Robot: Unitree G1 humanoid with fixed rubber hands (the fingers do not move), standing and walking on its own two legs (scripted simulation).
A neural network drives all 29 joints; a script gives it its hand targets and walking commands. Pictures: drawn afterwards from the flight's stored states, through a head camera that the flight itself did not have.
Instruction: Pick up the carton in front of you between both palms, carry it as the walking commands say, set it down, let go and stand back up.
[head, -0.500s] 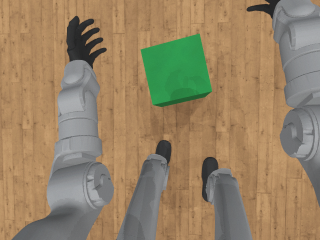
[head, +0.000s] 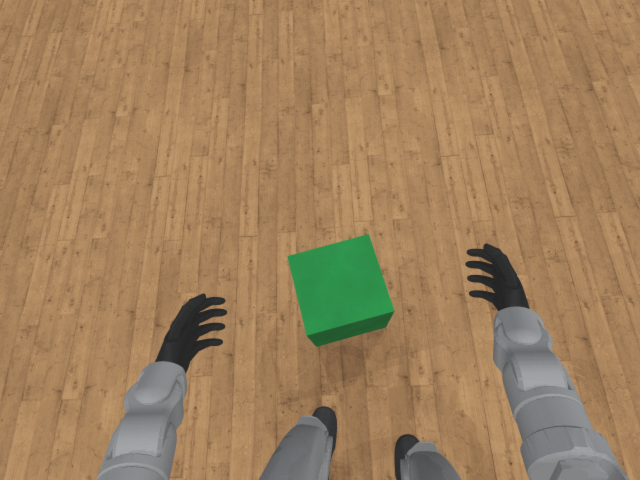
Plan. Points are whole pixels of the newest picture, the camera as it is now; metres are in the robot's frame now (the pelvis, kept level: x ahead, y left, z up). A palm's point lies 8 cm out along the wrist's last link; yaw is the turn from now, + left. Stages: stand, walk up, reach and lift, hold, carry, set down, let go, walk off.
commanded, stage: let go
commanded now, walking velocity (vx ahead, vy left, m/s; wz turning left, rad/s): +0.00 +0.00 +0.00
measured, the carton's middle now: (340, 294) +0.47 +0.08 -0.61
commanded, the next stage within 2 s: stand in 0.94 s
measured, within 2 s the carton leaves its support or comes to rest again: neither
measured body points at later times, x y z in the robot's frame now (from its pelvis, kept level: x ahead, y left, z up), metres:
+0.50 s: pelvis +0.05 -0.03 +0.04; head +0.08 -0.03 +0.49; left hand +0.21 +0.20 -0.04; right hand +0.24 -0.26 -0.04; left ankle +0.04 +0.10 -0.70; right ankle +0.00 -0.14 -0.70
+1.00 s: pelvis +0.03 -0.01 +0.03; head +0.04 +0.00 +0.48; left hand +0.20 +0.24 -0.04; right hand +0.21 -0.25 -0.05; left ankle +0.04 +0.10 -0.70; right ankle +0.00 -0.14 -0.70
